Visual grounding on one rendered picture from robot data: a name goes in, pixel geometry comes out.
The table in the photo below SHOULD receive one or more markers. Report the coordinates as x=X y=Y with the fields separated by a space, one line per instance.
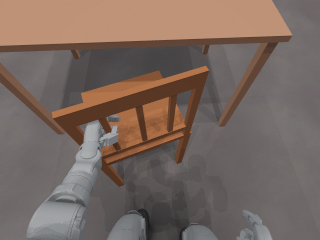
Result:
x=54 y=25

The chair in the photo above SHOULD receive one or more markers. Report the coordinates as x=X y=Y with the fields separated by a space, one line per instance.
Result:
x=149 y=115

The left robot foot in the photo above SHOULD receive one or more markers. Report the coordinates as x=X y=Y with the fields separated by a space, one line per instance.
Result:
x=145 y=215

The right robot hand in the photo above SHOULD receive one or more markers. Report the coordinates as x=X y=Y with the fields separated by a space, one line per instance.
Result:
x=260 y=231

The left robot thigh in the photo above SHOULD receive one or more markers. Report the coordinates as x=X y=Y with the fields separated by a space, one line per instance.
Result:
x=129 y=227

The left robot hand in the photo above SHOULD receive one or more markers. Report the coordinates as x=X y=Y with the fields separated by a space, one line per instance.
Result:
x=94 y=132

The robot left upper arm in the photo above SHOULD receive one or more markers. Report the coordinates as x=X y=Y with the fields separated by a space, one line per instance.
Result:
x=58 y=221

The left robot forearm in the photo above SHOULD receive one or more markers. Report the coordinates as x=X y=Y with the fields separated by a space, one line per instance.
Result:
x=80 y=180

